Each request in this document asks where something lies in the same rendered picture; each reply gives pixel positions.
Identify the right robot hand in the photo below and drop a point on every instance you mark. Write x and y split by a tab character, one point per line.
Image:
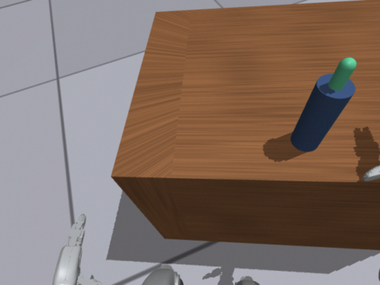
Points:
372	174

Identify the bottle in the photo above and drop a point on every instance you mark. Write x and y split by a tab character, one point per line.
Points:
327	100

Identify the left robot hand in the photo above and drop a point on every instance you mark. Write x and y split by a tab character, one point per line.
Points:
68	266

